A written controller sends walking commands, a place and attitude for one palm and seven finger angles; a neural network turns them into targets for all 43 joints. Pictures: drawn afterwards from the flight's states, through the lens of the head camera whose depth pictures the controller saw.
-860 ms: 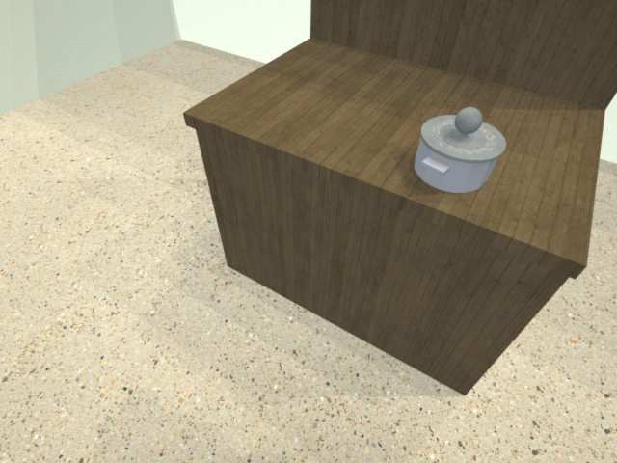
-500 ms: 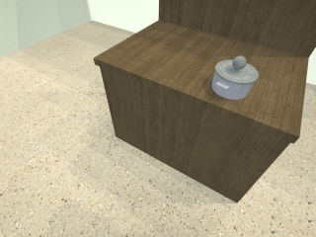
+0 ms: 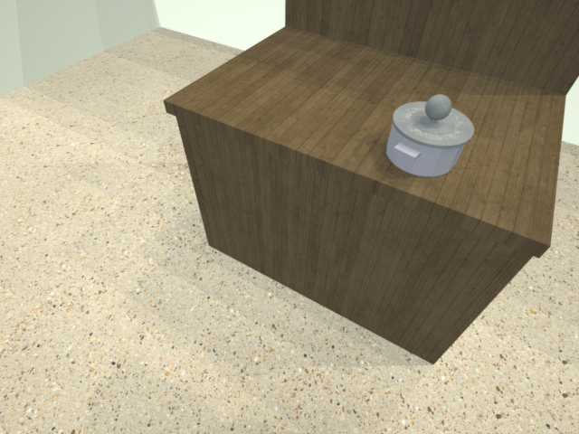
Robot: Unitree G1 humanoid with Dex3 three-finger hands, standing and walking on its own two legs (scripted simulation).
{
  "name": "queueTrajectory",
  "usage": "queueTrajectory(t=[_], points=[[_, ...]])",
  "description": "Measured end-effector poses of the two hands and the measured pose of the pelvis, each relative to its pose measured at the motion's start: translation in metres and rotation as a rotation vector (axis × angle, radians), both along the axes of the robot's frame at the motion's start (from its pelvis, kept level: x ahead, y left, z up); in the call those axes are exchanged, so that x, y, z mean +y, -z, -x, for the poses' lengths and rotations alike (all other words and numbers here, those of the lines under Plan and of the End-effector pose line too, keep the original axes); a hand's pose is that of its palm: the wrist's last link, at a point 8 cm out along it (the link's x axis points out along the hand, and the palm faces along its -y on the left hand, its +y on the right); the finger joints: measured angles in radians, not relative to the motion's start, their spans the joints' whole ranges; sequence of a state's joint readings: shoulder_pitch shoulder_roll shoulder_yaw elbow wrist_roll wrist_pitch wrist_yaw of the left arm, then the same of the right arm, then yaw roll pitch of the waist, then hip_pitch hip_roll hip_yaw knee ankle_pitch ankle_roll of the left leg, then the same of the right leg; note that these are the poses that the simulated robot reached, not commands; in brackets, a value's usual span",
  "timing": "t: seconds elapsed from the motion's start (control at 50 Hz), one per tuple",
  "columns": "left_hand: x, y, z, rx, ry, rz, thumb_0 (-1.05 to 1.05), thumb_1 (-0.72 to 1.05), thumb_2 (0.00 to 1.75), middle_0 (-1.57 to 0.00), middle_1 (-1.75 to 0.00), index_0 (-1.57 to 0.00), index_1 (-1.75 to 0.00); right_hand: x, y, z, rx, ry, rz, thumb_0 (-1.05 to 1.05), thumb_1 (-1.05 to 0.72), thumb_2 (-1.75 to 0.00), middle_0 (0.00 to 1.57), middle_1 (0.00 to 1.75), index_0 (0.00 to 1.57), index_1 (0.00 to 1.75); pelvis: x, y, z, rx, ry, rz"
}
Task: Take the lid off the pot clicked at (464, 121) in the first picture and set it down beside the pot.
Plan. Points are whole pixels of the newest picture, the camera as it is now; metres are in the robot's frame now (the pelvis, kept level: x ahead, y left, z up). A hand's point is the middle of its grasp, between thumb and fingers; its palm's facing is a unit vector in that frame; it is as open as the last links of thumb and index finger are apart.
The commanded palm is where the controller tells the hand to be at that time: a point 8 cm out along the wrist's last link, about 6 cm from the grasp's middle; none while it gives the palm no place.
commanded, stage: turn to face it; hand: left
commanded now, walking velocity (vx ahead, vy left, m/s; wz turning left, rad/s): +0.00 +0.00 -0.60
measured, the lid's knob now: (438, 107) +0.76 -0.27 +0.07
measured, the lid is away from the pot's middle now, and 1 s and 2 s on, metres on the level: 0.00 0.00 0.00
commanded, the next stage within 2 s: take the last steps up to it in 0.70 s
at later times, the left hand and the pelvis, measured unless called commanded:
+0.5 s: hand out of the picture +0.07 +0.19 -0.17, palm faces -0.15 -0.96 -0.24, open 7.4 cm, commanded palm none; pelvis -0.01 +0.00 -0.01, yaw -13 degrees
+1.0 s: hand out of the picture +0.15 +0.14 -0.17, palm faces -0.40 -0.89 -0.21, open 7.4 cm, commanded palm none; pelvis +0.00 +0.00 -0.01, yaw -25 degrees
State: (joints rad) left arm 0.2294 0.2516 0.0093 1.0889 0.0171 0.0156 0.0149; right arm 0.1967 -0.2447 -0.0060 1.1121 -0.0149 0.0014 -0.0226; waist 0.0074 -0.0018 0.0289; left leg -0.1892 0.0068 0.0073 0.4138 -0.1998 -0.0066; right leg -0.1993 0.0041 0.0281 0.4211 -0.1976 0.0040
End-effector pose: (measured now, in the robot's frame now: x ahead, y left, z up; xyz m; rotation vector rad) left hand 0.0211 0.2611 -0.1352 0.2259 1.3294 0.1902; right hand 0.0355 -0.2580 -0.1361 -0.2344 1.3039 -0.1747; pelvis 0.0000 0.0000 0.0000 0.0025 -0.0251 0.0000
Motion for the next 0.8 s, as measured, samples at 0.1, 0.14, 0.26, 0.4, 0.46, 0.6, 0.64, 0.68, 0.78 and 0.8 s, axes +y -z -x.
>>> queueTrajectory(t=[0.1, 0.14, 0.26, 0.4, 0.46, 0.6, 0.64, 0.68, 0.78, 0.8], points=[[-0.008, 0.007, -0.004, 0.031, 0.034, 0.02, 0.01, 0.91, 0.9, -0.2, -0.3, -0.2, -0.3, 0.005, 0.006, 0.004, -0.03, 0.063, -0.016, 0.01, -0.9, -0.9, 0.2, 0.3, 0.2, 0.3, -0.001, 0.006, 0.002, 0.01, 0.057, -0.008], [-0.011, 0.009, -0.008, 0.033, 0.051, 0.024, 0.01, 0.91, 0.9, -0.2, -0.3, -0.2, -0.3, 0.005, 0.009, 0.007, -0.039, 0.088, -0.024, 0.01, -0.9, -0.9, 0.2, 0.3, 0.2, 0.3, -0.003, 0.009, 0.004, 0.013, 0.077, -0.015], [-0.025, 0.011, -0.022, 0.0, 0.088, 0.008, 0.01, 0.91, 0.9, -0.2, -0.3, -0.2, -0.3, -0.01, 0.028, 0.014, -0.047, 0.14, -0.044, 0.01, -0.9, -0.9, 0.2, 0.3, 0.2, 0.3, -0.016, 0.021, 0.006, 0.005, 0.124, -0.012], [-0.035, 0.002, -0.03, -0.009, 0.113, 0.018, 0.01, 0.91, 0.9, -0.2, -0.3, -0.2, -0.3, -0.019, 0.011, 0.005, -0.089, 0.167, -0.016, 0.01, -0.9, -0.9, 0.2, 0.3, 0.2, 0.3, -0.014, 0.009, 0.01, 0.03, 0.171, -0.018], [-0.033, 0.001, -0.039, -0.01, 0.146, 0.028, 0.01, 0.91, 0.9, -0.21, -0.3, -0.2, -0.3, -0.017, 0.001, 0.0, -0.13, 0.192, -0.002, 0.01, -0.9, -0.9, 0.2, 0.3, 0.2, 0.3, -0.008, 0.006, 0.011, 0.041, 0.208, -0.023], [-0.01, 0.014, -0.075, -0.046, 0.229, 0.049, 0.01, 0.91, 0.9, -0.21, -0.3, -0.2, -0.3, 0.003, -0.012, 0.013, -0.2, 0.249, 0.056, 0.01, -0.9, -0.9, 0.2, 0.3, 0.2, 0.3, 0.016, 0.011, 0.013, 0.052, 0.278, -0.006], [-0.006, 0.013, -0.089, -0.059, 0.262, 0.05, 0.01, 0.91, 0.9, -0.2, -0.3, -0.2, -0.3, 0.011, -0.016, 0.028, -0.18, 0.266, 0.06, 0.01, -0.9, -0.9, 0.2, 0.3, 0.2, 0.3, 0.019, 0.008, 0.013, 0.043, 0.3, -0.005], [-0.005, 0.009, -0.103, -0.079, 0.289, 0.053, 0.01, 0.91, 0.9, -0.2, -0.3, -0.2, -0.3, 0.018, -0.018, 0.044, -0.149, 0.287, 0.059, 0.01, -0.9, -0.9, 0.2, 0.3, 0.2, 0.3, 0.021, 0.005, 0.013, 0.04, 0.32, -0.001], [-0.014, 0.002, -0.127, -0.095, 0.363, 0.056, 0.01, 0.91, 0.9, -0.2, -0.3, -0.2, -0.3, 0.031, -0.014, 0.083, -0.074, 0.363, 0.037, 0.01, -0.9, -0.9, 0.2, 0.3, 0.2, 0.3, 0.022, 0.001, 0.011, 0.036, 0.375, 0.013], [-0.019, 0.001, -0.131, -0.093, 0.382, 0.055, 0.01, 0.91, 0.9, -0.2, -0.3, -0.2, -0.3, 0.032, -0.011, 0.091, -0.062, 0.382, 0.029, 0.01, -0.9, -0.9, 0.2, 0.3, 0.2, 0.3, 0.022, 0.001, 0.011, 0.036, 0.386, 0.014]])
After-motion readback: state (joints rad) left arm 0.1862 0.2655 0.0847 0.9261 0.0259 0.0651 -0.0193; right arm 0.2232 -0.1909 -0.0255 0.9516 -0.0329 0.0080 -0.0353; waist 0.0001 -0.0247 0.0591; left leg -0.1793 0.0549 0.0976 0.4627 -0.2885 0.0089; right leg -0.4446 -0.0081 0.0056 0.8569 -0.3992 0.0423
